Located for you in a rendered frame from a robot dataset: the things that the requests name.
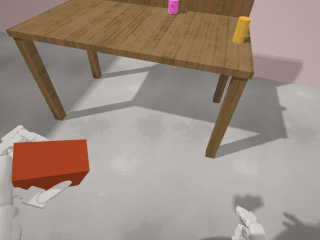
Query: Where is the table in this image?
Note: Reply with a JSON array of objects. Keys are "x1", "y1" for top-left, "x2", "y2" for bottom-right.
[{"x1": 6, "y1": 0, "x2": 255, "y2": 159}]

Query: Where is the robot left forearm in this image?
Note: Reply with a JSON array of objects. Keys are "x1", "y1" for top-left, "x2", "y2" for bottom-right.
[{"x1": 0, "y1": 205, "x2": 22, "y2": 240}]

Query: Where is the right robot hand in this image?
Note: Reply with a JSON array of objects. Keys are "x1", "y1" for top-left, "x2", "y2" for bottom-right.
[{"x1": 232, "y1": 206, "x2": 269, "y2": 240}]

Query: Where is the sponge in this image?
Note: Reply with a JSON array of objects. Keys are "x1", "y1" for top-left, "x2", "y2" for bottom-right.
[{"x1": 11, "y1": 139, "x2": 90, "y2": 191}]

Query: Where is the left robot hand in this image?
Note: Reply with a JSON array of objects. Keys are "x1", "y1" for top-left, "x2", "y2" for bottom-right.
[{"x1": 0, "y1": 125, "x2": 72, "y2": 209}]

